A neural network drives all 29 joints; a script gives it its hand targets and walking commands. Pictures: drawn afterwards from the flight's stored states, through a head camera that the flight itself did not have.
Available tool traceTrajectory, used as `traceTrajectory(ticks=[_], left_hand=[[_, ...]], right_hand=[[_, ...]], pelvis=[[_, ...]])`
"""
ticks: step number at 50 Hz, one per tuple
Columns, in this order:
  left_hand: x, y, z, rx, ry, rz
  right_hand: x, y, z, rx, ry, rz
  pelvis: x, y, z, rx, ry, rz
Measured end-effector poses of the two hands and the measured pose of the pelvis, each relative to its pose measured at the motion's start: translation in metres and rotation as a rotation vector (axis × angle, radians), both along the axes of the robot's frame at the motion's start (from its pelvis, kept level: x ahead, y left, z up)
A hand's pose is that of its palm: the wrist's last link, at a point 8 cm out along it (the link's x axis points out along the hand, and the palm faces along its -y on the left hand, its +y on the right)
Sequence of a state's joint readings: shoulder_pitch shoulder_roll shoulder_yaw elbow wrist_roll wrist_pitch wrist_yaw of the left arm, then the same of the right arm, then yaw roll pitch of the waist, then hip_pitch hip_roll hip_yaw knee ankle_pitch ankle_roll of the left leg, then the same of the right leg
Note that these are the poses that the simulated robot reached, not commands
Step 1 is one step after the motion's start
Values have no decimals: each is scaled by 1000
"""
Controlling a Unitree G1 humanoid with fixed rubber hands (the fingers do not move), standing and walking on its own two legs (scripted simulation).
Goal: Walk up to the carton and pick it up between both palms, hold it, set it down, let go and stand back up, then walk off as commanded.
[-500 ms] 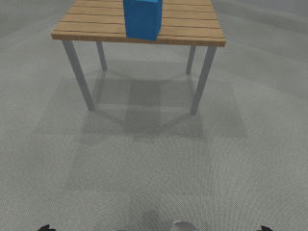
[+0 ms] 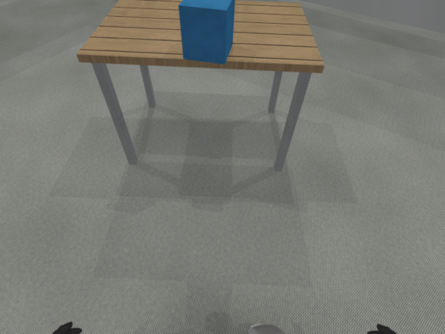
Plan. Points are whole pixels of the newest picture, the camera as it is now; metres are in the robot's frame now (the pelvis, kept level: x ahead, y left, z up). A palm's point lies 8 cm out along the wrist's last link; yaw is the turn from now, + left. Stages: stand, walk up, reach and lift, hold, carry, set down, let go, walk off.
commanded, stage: stand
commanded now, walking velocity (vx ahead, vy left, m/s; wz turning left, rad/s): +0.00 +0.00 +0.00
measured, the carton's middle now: (208, 27) +1.13 -0.01 +0.04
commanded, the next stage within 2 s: none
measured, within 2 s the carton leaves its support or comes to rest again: neither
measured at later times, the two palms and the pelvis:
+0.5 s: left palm out of the picture +0.13 +0.30 -0.08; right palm out of the picture +0.09 -0.31 -0.08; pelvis +0.00 +0.00 +0.00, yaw +0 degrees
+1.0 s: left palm out of the picture +0.15 +0.31 -0.07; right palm out of the picture +0.11 -0.30 -0.06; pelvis +0.01 +0.01 +0.01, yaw +0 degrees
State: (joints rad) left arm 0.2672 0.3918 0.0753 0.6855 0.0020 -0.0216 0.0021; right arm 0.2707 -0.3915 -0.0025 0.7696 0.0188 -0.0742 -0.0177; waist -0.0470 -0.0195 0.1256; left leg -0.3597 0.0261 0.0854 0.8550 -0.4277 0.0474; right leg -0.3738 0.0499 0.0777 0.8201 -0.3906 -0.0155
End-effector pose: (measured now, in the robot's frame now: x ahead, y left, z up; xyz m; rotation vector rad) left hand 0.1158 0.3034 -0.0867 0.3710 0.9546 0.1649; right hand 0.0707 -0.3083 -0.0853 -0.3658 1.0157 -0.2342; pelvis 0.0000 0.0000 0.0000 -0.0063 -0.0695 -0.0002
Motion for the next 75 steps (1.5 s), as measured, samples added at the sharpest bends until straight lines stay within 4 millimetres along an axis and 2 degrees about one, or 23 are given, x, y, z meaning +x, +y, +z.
traceTrajectory(ticks=[17,39,75], left_hand=[[7,-3,7,-1,-49,-10],[26,3,9,-17,-56,-15],[37,-1,24,-25,-65,-20]], right_hand=[[15,-1,5,2,-47,12],[35,6,16,-12,-60,18],[47,4,31,-13,-79,20]], pelvis=[[-4,-2,2,2,-9,3],[8,7,7,-11,19,1],[14,4,20,-11,24,0]])
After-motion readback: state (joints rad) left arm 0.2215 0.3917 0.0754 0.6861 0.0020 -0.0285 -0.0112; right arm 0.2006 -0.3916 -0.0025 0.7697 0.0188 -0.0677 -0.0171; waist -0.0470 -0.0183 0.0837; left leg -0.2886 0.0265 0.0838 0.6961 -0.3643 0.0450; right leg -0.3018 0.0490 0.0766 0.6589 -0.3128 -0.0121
